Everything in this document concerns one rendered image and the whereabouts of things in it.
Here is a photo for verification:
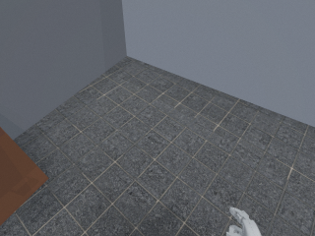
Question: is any robot right hand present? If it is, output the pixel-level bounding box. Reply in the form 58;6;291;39
226;206;262;236

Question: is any cabinet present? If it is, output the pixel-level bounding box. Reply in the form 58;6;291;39
0;127;49;225

